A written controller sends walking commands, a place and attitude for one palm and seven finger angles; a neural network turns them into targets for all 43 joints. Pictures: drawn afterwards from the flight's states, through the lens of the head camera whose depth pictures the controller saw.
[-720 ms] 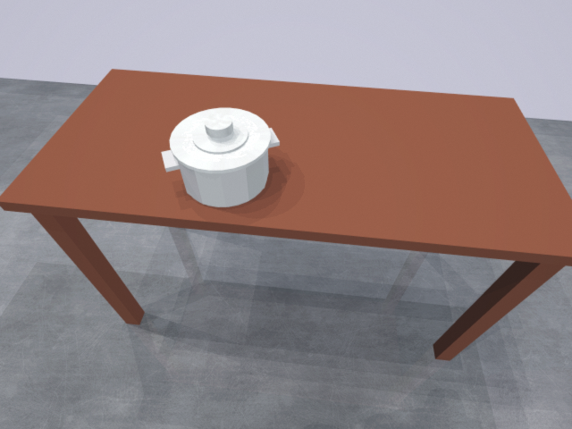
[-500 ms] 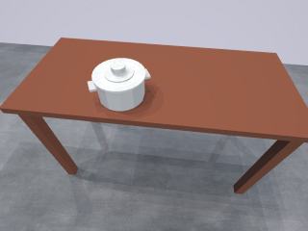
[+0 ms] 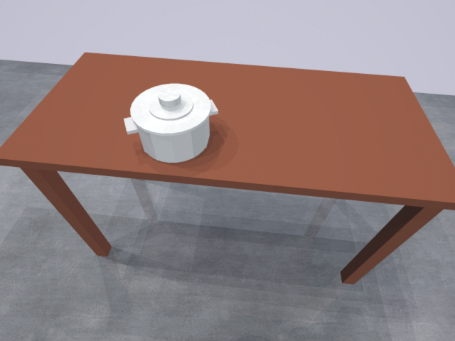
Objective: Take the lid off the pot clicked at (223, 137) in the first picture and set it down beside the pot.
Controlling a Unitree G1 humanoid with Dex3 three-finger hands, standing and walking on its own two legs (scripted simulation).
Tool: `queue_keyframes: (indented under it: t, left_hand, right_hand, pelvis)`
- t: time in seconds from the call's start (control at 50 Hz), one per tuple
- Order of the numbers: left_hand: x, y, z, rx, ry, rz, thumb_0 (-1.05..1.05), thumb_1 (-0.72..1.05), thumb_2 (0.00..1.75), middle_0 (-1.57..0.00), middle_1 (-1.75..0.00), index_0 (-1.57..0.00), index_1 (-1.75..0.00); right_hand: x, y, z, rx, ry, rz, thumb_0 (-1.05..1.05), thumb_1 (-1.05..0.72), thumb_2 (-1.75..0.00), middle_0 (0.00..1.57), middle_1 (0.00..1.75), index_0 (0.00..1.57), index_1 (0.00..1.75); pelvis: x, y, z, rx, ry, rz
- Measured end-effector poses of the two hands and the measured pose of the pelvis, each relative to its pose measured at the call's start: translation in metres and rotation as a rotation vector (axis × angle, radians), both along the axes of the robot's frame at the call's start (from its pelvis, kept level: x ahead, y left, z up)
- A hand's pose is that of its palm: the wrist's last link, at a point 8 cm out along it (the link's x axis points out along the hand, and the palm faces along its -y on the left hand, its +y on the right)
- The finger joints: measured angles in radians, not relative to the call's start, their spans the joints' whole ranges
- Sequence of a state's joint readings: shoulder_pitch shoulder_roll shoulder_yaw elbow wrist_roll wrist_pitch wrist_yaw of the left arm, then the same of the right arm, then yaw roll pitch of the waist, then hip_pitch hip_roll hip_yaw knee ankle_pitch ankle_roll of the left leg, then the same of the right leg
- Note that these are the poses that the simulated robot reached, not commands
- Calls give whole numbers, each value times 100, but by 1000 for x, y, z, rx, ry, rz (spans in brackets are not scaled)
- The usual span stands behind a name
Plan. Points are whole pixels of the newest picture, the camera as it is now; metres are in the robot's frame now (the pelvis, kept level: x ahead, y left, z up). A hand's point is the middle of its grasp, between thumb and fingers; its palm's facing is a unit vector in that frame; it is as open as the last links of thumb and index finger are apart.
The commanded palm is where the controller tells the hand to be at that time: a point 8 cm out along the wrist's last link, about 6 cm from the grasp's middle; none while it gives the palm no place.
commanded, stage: take the last steps up to it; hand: left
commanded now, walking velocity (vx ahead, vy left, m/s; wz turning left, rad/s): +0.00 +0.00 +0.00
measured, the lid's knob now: (169, 97) +0.63 +0.19 +0.06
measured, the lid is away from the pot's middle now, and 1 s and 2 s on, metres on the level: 0.00 0.00 0.00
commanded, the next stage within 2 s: come to a stop and stand still in 0.44 s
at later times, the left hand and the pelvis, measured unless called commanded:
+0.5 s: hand out of the picture +0.06 +0.21 -0.18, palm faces -0.01 -0.98 -0.19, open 7.4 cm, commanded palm none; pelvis +0.05 +0.03 +0.00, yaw -2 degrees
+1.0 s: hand (123, 338) +0.15 +0.22 -0.19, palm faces +0.01 -0.97 -0.23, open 7.2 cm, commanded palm none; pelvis +0.08 +0.04 -0.01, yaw -1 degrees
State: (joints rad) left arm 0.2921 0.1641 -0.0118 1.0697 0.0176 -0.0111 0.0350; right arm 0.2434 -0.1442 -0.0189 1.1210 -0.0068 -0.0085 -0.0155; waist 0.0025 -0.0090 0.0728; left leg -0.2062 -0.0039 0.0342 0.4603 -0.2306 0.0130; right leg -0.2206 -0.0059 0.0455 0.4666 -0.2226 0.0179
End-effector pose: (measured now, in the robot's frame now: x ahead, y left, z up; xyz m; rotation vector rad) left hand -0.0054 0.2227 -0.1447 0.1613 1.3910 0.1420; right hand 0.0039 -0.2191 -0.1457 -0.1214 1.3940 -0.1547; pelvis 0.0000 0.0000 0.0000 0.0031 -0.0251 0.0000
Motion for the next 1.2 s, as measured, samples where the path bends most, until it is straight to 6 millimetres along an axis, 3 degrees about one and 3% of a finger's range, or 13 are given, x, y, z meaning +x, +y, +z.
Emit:
queue_keyframes:
  t: [0.2, 0.34, 0.42, 0.54, 0.68, 0.76, 0.84, 0.96, 1.04, 1.2]
  left_hand:
    - [5, 2, -2, -9, -13, 13, 0, 91, 89, -20, -30, -20, -30]
    - [11, 17, -9, -25, 17, 41, 0, 91, 89, -20, -30, -20, -30]
    - [25, 29, -13, -25, 38, 26, 0, 91, 89, -20, -30, -20, -30]
    - [84, 37, -2, 0, -20, -15, 0, 91, 89, -20, -30, -20, -30]
    - [172, 21, 7, 26, -198, -37, 0, 91, 89, -20, -30, -20, -30]
    - [192, 10, 7, 29, -227, -51, 0, 91, 89, -20, -30, -20, -30]
    - [185, 7, 4, 22, -205, -40, 0, 91, 89, -20, -30, -20, -30]
    - [159, 37, -3, 35, -171, -17, -1, 93, 89, -21, -30, -20, -30]
    - [140, 64, -13, 38, -150, -26, -1, 93, 89, -21, -30, -20, -30]
    - [100, 110, -2, 96, -146, -34, 0, 91, 89, -20, -30, -20, -30]
  right_hand:
    - [0, 1, -1, 0, 8, 4, 0, -91, -90, 20, 29, 20, 30]
    - [5, 10, 0, -25, 32, -3, 0, -91, -90, 20, 29, 20, 30]
    - [12, 21, 2, -35, 29, -21, 0, -91, -90, 20, 29, 20, 30]
    - [11, 40, 5, -2, 64, -48, 0, -91, -90, 20, 29, 20, 30]
    - [18, 44, -7, 58, 153, -50, 0, -90, -90, 20, 29, 20, 30]
    - [42, 33, -15, 48, 141, -77, 0, -90, -90, 20, 29, 20, 30]
    - [78, 19, -11, 6, 66, -63, 0, -91, -90, 20, 29, 20, 30]
    - [123, 11, 1, -63, -92, -24, 0, -91, -90, 20, 29, 20, 30]
    - [132, 18, 5, -95, -184, 4, 0, -91, -90, 20, 29, 20, 30]
    - [154, 52, 8, -52, -305, 43, 0, -91, -90, 20, 29, 20, 30]
  pelvis:
    - [7, 2, -2, -6, 0, -1]
    - [26, 17, -6, -14, 14, -4]
    - [41, 27, -8, -5, 16, -19]
    - [61, 28, -2, 0, 24, -22]
    - [90, 16, -7, 25, 28, -1]
    - [100, 11, -9, 5, 30, 11]
    - [96, 13, -6, 9, 24, 6]
    - [82, 29, -7, 8, 0, -7]
    - [75, 47, -16, -6, -35, -15]
    - [63, 77, -19, -26, -23, -22]
